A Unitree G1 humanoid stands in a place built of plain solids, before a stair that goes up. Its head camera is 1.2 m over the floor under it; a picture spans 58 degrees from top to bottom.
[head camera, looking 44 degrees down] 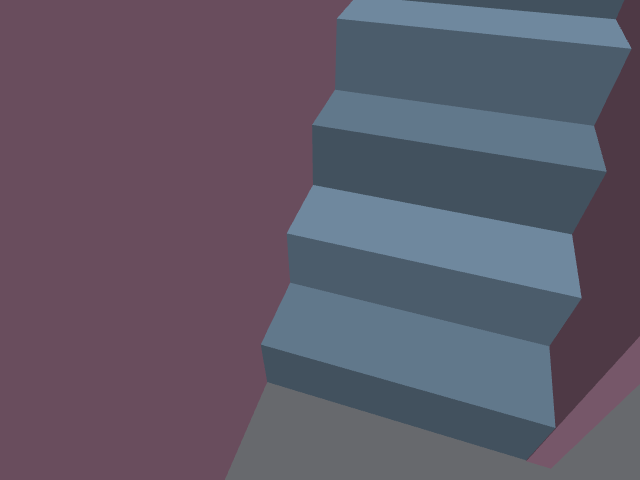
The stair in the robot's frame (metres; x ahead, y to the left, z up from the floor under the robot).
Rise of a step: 0.20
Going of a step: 0.23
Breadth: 0.73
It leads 18 degrees to the right of straight ahead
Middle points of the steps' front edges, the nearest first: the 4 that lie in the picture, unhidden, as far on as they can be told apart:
0.52 -0.19 0.20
0.74 -0.26 0.41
0.95 -0.33 0.61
1.17 -0.39 0.81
